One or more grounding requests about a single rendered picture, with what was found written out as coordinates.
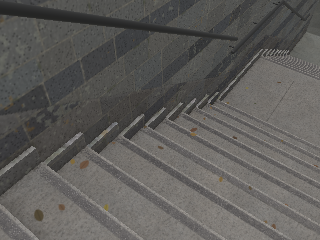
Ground stairs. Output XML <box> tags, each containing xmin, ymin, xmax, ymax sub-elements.
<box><xmin>0</xmin><ymin>100</ymin><xmax>320</xmax><ymax>240</ymax></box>
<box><xmin>265</xmin><ymin>55</ymin><xmax>320</xmax><ymax>78</ymax></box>

